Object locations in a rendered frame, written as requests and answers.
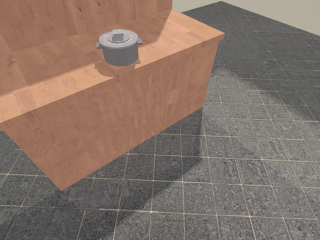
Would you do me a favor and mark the lid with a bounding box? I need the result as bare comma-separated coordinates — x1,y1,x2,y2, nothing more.
99,29,139,49

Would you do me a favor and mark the pot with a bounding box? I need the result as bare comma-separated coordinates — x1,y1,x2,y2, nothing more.
96,38,143,67

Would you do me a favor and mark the table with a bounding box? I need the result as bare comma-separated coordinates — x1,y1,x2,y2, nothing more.
0,0,225,191

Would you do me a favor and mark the knob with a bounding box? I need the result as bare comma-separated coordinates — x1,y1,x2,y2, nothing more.
112,29,124,38

